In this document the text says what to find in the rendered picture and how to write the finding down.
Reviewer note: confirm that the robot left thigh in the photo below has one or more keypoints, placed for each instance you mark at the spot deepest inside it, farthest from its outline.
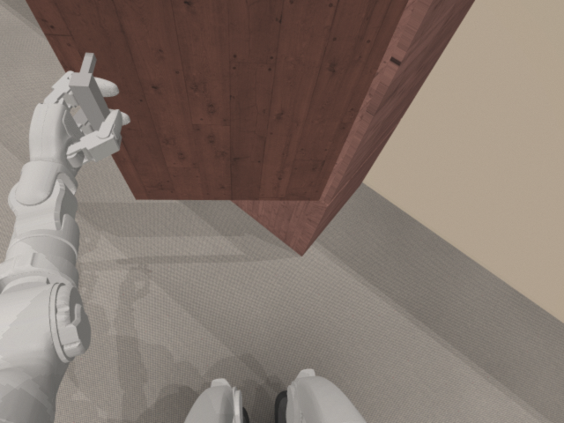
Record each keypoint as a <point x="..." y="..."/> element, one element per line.
<point x="219" y="404"/>

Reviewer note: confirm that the handle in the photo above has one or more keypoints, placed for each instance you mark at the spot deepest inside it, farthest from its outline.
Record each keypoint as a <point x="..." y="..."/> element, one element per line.
<point x="88" y="95"/>

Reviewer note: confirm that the robot right shin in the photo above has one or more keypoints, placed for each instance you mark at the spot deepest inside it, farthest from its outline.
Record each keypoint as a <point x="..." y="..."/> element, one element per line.
<point x="302" y="373"/>

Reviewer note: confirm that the robot left hand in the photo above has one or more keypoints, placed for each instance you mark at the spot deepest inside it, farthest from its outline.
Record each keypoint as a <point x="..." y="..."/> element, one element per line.
<point x="53" y="131"/>

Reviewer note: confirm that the robot left forearm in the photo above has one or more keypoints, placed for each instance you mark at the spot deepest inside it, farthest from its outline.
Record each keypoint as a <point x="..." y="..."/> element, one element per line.
<point x="45" y="241"/>

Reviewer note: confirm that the cupboard door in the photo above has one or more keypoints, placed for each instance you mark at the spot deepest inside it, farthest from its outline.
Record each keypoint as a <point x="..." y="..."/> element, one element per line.
<point x="227" y="99"/>

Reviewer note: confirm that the robot left upper arm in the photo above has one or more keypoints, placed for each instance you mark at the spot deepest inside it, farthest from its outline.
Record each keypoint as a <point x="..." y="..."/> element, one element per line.
<point x="42" y="329"/>

